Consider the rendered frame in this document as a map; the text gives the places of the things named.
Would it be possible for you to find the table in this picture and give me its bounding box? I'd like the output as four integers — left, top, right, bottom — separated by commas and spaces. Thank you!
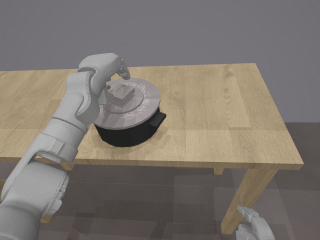
0, 63, 304, 235

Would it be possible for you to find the robot left forearm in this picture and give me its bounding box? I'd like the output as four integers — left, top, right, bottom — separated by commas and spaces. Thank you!
0, 65, 107, 202

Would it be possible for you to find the pot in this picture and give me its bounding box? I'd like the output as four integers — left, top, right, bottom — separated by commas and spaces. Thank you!
94, 107, 167, 148

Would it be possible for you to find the robot right hand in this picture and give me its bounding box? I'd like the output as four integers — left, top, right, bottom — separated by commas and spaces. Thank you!
236, 205, 275, 240

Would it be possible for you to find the robot left hand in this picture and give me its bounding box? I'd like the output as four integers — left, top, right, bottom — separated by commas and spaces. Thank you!
79, 53, 131, 106

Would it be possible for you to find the knob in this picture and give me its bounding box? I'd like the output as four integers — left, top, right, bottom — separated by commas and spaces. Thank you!
108, 83, 135, 104

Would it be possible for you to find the robot left upper arm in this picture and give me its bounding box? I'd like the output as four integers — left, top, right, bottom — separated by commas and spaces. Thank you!
0, 159, 70, 240

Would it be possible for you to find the lid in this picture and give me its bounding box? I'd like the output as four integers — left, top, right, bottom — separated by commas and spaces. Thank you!
93, 78, 161, 130

